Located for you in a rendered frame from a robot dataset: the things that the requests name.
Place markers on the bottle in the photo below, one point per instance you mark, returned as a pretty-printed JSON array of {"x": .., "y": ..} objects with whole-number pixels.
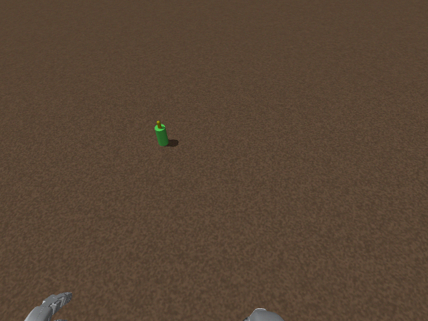
[{"x": 161, "y": 134}]

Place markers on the left robot hand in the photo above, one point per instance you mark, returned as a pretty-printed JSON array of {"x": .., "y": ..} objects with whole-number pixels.
[{"x": 49, "y": 307}]

